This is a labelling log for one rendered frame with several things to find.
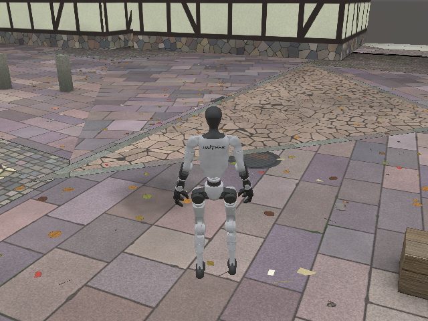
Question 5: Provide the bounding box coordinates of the left robot foot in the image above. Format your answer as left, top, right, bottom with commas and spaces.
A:
196, 261, 205, 279

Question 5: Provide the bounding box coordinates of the right robot forearm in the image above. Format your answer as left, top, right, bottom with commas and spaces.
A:
239, 162, 251, 190

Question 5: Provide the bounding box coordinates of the robot right hand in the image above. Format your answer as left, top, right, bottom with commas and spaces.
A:
238, 188, 253, 203

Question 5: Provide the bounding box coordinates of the right robot upper arm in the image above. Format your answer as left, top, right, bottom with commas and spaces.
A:
228, 135, 245, 172

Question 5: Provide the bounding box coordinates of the left robot upper arm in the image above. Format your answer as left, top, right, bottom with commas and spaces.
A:
182, 135, 200, 172

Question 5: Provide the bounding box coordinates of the right robot shin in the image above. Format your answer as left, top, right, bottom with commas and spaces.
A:
227, 221, 236, 266

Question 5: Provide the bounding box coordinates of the robot left hand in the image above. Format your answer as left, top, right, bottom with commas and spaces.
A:
173, 189, 189, 207

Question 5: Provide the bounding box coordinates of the left robot forearm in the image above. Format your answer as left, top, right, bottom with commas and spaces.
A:
175, 162, 189, 192

